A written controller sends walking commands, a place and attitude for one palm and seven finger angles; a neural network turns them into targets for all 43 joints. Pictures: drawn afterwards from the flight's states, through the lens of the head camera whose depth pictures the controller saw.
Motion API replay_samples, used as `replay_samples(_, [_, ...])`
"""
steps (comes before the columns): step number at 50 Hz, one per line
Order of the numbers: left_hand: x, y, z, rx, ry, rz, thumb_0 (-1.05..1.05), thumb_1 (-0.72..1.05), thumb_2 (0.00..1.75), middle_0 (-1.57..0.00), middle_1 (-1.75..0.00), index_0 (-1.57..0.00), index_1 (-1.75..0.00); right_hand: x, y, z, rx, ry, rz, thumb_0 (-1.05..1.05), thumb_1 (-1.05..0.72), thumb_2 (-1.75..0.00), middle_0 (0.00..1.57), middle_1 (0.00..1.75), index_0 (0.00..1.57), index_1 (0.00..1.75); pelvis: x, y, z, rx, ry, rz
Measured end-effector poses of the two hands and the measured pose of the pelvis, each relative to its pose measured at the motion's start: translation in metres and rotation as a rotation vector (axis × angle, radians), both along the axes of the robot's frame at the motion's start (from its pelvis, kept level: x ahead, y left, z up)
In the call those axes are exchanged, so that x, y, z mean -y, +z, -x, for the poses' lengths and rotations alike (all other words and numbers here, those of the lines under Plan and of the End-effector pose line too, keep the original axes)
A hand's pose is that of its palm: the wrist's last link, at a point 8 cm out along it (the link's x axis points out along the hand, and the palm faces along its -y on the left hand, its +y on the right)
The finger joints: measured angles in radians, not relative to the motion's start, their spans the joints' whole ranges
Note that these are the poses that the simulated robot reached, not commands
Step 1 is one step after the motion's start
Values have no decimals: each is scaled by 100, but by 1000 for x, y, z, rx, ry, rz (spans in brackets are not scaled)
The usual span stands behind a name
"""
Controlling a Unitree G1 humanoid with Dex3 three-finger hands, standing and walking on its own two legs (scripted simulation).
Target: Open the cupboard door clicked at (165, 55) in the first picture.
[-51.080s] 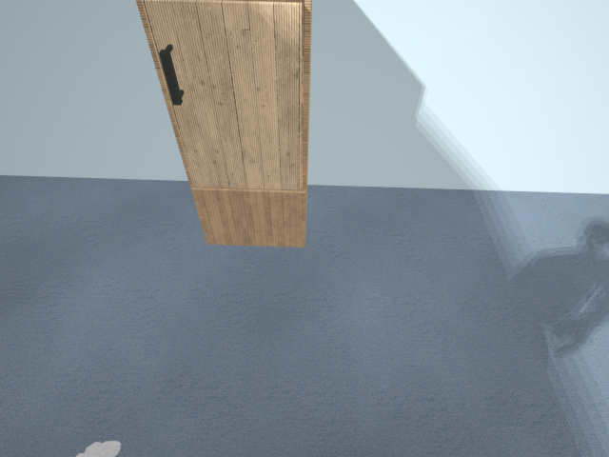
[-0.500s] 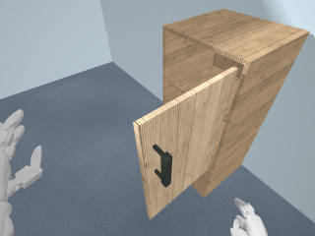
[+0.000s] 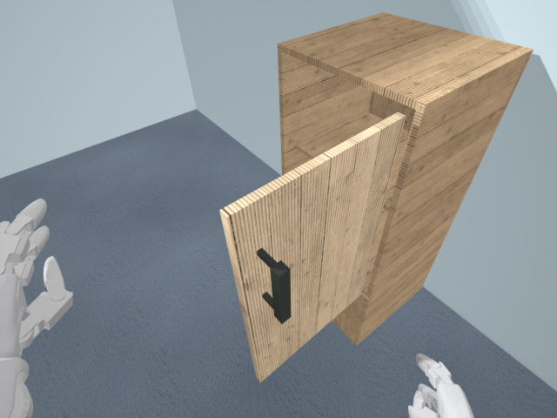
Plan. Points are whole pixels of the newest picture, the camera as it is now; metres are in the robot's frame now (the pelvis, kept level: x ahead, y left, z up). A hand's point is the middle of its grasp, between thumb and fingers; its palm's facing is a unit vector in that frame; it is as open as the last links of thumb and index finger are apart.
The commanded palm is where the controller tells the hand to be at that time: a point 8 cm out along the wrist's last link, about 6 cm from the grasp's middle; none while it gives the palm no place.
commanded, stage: step back with the hand held close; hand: left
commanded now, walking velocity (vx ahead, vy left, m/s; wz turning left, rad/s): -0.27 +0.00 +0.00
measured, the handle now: (273, 286) +0.32 +0.06 +0.00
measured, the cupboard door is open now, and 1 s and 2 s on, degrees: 92 92 92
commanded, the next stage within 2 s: stop stepping back and stand still in 1.40 s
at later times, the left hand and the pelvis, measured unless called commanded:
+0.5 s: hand (45, 322) +0.16 +0.27 +0.15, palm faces +0.42 -0.75 -0.50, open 7.4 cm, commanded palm +0.10 +0.31 +0.17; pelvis -0.05 +0.02 -0.01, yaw -1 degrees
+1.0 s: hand (2, 351) +0.12 +0.29 +0.16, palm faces +0.46 -0.76 -0.46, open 7.4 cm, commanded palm +0.06 +0.32 +0.17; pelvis -0.08 +0.02 -0.01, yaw +0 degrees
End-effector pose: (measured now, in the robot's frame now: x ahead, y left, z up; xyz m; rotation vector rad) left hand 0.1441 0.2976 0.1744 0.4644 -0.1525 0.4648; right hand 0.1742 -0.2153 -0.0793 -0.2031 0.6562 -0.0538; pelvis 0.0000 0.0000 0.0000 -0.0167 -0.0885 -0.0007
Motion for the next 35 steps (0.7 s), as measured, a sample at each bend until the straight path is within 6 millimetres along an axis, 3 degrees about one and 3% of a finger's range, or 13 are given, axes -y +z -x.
replay_samples(4, [-4,7,-6,21,-8,-60,2,89,89,-21,-31,-21,-30,7,2,4,-8,-24,9,1,-90,-90,20,30,20,30,2,0,3,-37,-9,6])
replay_samples(13, [4,-4,-14,-53,-117,-98,2,89,89,-21,-31,-21,-30,29,3,32,-59,-143,63,1,-91,-90,20,30,20,30,-7,-2,15,-86,-28,-8])
replay_samples(23, [-9,2,19,14,-96,-157,1,89,89,-22,-31,-21,-30,25,2,70,-73,-162,112,1,-91,-90,20,30,20,30,-15,-11,42,-90,-25,-17])
replay_samples(35, [-9,-7,48,116,-31,-126,2,89,90,-21,-31,-21,-30,9,-24,112,-110,-136,97,1,-90,-90,20,30,20,30,-16,-26,68,-81,-11,-12])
